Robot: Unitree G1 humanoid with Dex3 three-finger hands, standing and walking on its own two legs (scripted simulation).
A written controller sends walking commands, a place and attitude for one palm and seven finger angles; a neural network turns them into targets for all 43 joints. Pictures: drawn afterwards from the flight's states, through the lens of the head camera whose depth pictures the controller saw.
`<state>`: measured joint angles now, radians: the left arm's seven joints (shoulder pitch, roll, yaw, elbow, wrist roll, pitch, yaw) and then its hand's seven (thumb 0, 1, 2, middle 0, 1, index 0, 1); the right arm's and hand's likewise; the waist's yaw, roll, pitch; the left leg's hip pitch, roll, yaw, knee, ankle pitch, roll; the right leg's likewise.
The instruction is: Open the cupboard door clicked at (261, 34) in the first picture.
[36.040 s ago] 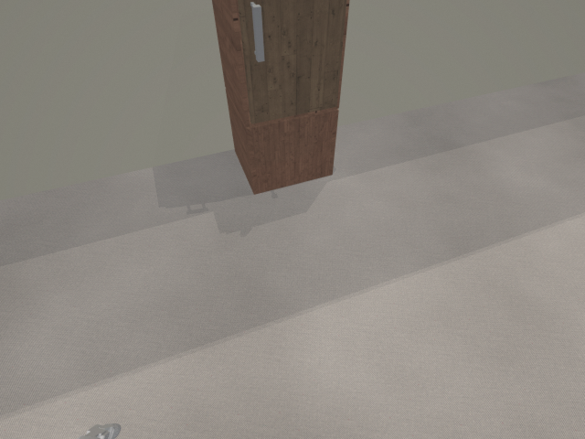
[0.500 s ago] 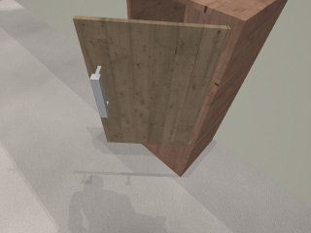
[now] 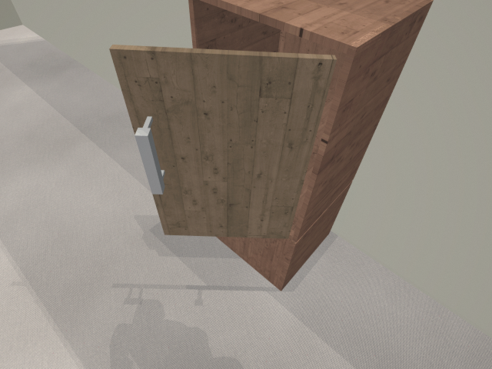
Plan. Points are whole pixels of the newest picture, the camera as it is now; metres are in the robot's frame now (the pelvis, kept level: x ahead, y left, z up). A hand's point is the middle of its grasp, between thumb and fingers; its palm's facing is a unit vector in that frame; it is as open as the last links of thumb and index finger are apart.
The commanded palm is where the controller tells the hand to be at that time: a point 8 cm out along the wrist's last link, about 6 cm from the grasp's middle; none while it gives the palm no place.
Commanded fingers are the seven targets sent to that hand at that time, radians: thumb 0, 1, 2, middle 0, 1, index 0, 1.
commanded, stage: come to a stop and stand still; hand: left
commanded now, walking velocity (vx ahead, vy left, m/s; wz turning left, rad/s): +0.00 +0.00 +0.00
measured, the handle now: (153, 156) +0.53 +0.24 +0.02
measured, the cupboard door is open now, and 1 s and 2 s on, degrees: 41 41 41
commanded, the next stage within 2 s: look again from close up in 0.58 s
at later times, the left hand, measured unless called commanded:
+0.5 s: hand out of the picture +0.04 +0.21 -0.18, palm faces +0.00 -0.98 -0.21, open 7.4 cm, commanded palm none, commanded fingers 0.00 0.90 0.90 -0.20 -0.30 -0.20 -0.30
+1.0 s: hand out of the picture +0.04 +0.23 -0.18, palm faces -0.02 -0.98 -0.21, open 7.4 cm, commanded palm none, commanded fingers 0.00 0.90 0.90 -0.20 -0.30 -0.20 -0.30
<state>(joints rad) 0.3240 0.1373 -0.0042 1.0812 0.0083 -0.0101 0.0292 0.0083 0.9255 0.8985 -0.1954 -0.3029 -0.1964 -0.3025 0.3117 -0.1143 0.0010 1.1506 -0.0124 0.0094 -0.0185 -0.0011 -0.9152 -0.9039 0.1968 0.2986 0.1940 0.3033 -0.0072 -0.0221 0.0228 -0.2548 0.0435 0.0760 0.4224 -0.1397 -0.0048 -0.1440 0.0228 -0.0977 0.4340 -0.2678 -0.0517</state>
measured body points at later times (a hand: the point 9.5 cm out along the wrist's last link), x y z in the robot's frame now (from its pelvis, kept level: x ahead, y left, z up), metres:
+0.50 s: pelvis +0.02 +0.04 +0.00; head +0.03 +0.04 +0.45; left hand +0.04 +0.26 -0.16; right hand +0.02 -0.18 -0.17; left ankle +0.05 +0.12 -0.74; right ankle -0.02 -0.08 -0.74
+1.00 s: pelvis +0.04 +0.04 +0.00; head +0.04 +0.05 +0.45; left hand +0.05 +0.28 -0.16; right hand +0.07 -0.19 -0.15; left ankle +0.06 +0.12 -0.74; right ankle -0.02 -0.08 -0.74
